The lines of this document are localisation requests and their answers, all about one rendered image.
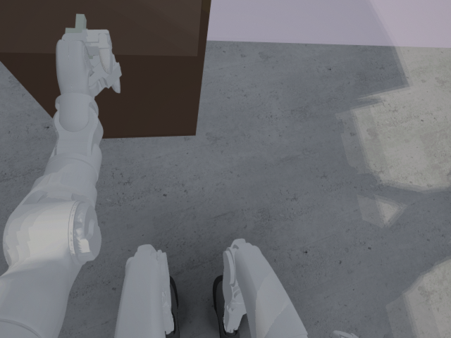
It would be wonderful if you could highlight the left robot hand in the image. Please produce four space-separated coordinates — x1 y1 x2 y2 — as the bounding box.
56 30 122 99

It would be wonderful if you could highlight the cabinet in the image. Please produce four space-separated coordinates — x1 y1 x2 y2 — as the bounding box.
0 0 211 139

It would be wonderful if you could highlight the right robot foot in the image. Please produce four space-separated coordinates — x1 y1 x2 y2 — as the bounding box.
213 275 240 338

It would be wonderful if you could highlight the left robot upper arm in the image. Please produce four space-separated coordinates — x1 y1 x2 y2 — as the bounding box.
0 200 101 338

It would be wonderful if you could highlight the robot foot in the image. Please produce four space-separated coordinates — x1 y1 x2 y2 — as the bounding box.
213 275 240 338
165 276 180 338

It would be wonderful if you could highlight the handle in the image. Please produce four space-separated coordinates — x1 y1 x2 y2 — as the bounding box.
65 14 93 59

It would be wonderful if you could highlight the left robot foot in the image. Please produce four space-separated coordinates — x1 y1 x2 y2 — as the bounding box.
165 276 180 338

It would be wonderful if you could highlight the left robot forearm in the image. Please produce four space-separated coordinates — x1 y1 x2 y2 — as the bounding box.
3 92 104 264

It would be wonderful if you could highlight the drawer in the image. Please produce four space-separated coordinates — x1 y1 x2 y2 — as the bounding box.
0 0 202 56

